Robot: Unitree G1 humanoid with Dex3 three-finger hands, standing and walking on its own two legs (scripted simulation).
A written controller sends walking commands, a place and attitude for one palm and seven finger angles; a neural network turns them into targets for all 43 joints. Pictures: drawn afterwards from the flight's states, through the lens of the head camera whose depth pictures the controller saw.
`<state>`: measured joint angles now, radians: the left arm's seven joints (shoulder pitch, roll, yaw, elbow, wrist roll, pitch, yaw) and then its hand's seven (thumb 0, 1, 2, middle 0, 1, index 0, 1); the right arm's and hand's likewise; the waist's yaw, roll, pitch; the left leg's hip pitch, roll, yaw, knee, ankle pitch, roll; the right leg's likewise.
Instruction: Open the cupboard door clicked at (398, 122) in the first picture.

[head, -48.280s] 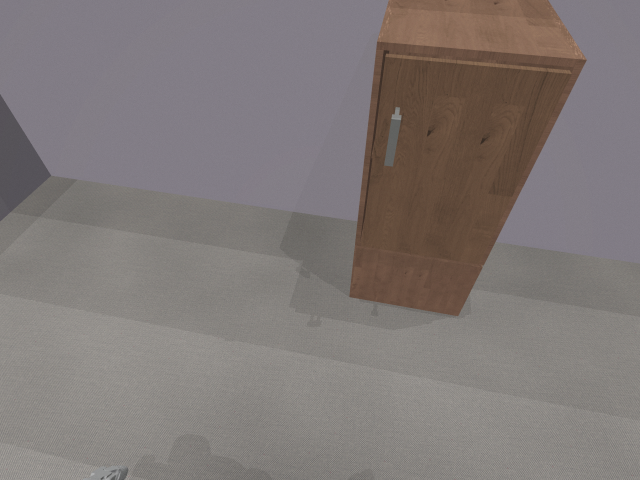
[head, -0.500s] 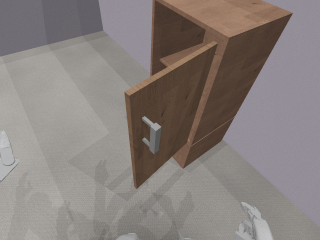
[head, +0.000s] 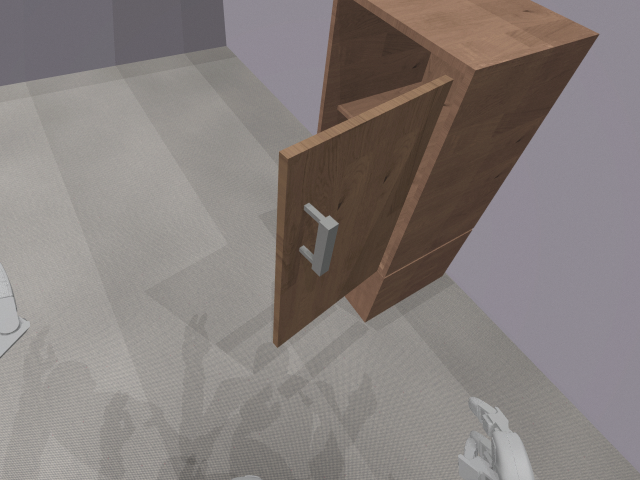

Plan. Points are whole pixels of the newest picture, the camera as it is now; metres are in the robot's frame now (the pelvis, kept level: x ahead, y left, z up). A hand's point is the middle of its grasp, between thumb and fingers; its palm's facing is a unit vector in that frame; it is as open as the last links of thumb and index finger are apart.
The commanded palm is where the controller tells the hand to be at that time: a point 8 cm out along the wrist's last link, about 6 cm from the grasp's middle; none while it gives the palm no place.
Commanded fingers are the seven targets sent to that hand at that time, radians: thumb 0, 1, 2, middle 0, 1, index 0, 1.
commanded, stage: step back with the hand held close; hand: left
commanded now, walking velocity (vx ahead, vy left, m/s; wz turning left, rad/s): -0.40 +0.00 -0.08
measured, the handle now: (315, 239) +0.47 +0.04 -0.02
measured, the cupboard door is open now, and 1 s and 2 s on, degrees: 98 98 98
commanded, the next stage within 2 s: stop stepping back and stand still in 0.04 s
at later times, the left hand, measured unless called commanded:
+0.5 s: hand out of the picture +0.09 +0.21 +0.17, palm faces +0.43 -0.81 -0.41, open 7.4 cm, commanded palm +0.03 +0.25 +0.18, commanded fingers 0.00 0.90 0.90 -0.20 -0.30 -0.20 -0.30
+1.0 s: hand out of the picture +0.08 +0.22 +0.10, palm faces +0.32 -0.83 -0.46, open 7.4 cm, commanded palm none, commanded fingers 0.00 0.90 0.90 -0.20 -0.30 -0.20 -0.30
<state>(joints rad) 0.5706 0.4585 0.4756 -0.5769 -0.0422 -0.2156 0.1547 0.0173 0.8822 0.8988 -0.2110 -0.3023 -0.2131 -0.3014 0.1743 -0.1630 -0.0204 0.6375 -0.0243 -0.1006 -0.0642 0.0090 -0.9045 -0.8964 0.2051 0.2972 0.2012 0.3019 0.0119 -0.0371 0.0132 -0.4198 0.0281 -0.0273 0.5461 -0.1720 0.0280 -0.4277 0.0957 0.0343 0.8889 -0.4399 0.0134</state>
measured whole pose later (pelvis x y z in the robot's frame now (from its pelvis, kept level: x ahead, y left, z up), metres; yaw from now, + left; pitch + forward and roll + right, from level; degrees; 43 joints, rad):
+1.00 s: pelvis -0.14 -0.04 -0.01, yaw -2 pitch +0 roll +0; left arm 0.39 0.37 0.30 -0.16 0.01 -0.15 0.08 0.01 0.89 0.90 -0.20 -0.30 -0.20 -0.30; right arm 0.22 -0.23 0.00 0.73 0.00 -0.11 -0.02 0.01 -0.90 -0.90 0.21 0.30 0.20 0.30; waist 0.02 0.02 -0.04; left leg -0.34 -0.01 0.04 0.58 -0.24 0.03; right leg -0.21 0.01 -0.04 0.60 -0.37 -0.02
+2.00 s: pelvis -0.17 -0.04 +0.01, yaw -1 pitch -2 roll +0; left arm 0.29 0.13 0.00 1.14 0.01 0.00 0.03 0.01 0.90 0.90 -0.20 -0.30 -0.20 -0.30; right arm 0.28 -0.14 -0.01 1.15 -0.02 0.01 -0.02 0.00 -0.91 -0.90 0.20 0.30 0.20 0.30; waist -0.01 0.01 0.03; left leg -0.24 -0.02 0.02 0.39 -0.11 0.03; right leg -0.12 0.01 -0.05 0.42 -0.27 -0.03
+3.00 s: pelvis -0.14 -0.07 +0.01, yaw -1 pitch -2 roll +0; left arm 0.29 0.14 0.01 1.14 0.00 -0.01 0.03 0.01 0.90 0.90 -0.20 -0.30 -0.20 -0.30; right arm 0.25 -0.15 0.00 1.15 -0.01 0.01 -0.03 0.00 -0.91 -0.90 0.20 0.30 0.20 0.30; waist 0.00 0.01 0.06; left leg -0.21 0.02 0.00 0.40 -0.15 -0.01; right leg -0.06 0.05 -0.07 0.38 -0.28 -0.07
